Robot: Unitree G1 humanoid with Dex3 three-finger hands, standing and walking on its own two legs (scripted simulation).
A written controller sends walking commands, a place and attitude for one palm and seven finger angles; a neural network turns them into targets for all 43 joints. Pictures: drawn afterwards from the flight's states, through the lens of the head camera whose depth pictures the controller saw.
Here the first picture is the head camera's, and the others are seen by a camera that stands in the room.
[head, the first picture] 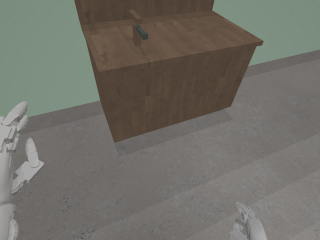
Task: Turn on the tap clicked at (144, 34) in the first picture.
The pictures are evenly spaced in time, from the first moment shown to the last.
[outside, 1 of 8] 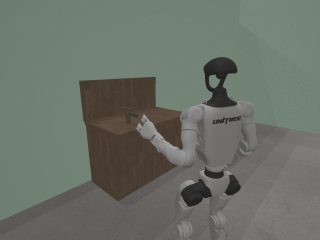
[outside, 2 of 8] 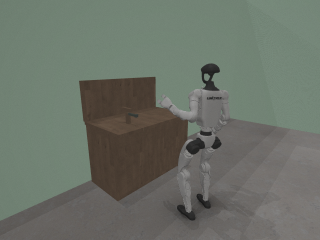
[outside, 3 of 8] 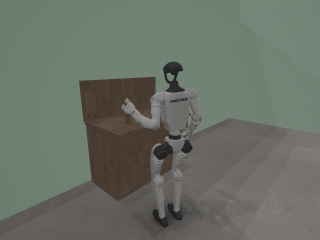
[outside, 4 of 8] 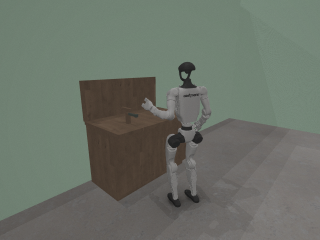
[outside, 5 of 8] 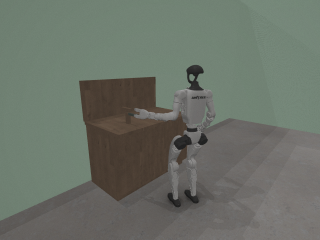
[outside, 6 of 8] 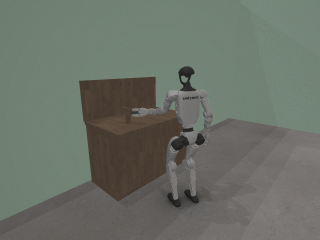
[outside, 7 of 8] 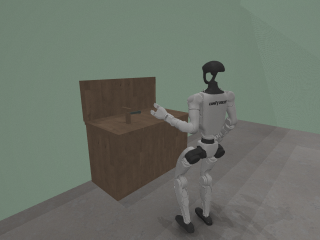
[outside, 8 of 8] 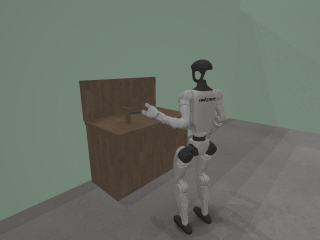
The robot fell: no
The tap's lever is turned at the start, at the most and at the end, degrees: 0 77 77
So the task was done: yes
